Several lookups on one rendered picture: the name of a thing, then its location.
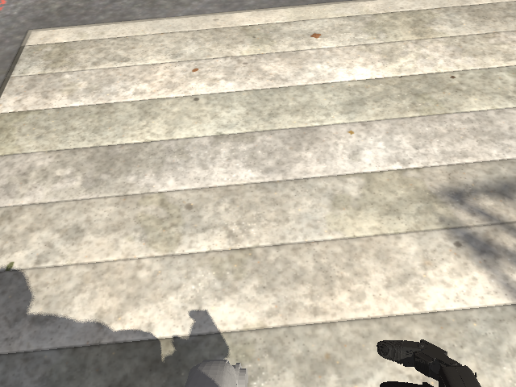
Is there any left robot thigh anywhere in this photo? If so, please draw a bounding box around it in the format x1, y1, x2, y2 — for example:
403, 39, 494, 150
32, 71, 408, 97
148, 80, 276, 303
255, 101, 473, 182
185, 360, 248, 387

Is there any right robot hand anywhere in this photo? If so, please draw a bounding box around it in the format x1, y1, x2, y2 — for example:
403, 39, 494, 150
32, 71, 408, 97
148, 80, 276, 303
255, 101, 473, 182
377, 339, 481, 387

